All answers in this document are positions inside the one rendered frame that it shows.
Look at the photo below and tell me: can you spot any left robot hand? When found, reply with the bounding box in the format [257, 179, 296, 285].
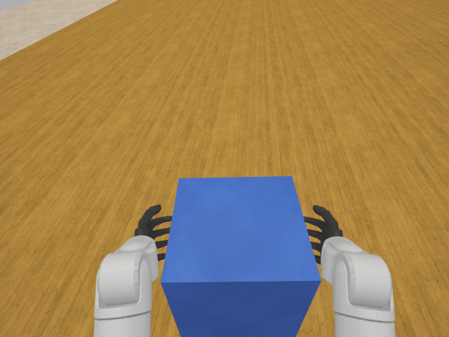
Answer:
[134, 204, 172, 261]

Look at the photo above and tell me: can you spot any carton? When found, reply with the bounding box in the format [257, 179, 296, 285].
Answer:
[161, 176, 321, 337]

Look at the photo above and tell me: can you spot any right robot forearm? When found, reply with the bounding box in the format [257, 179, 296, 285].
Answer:
[321, 237, 396, 337]

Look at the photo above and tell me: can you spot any left robot forearm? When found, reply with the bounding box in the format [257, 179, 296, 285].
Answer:
[93, 235, 159, 337]

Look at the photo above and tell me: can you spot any right robot hand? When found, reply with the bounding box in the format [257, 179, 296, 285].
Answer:
[303, 205, 343, 264]

